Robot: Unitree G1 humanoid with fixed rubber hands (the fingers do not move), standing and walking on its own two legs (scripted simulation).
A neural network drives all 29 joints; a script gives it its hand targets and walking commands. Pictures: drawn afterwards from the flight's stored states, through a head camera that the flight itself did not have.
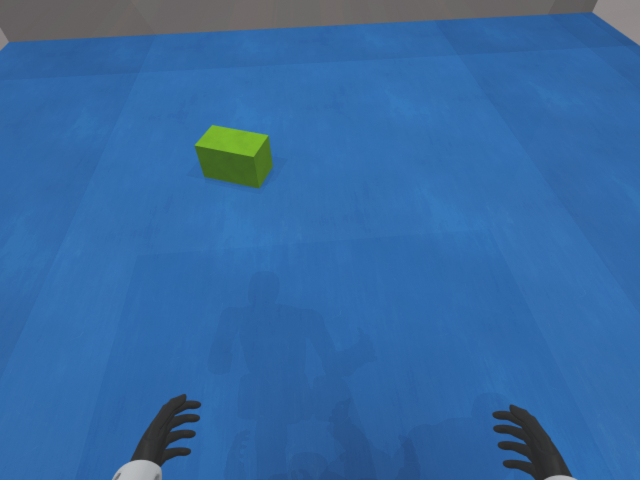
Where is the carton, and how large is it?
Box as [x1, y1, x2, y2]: [194, 125, 272, 187]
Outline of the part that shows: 212,125 194,145 204,176 259,187 272,166 268,135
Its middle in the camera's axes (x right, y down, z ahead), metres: -0.40 -0.38 +1.83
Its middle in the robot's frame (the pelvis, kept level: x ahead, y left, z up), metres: +1.52 +0.48 -0.66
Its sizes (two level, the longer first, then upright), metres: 0.289 0.167 0.182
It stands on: the floor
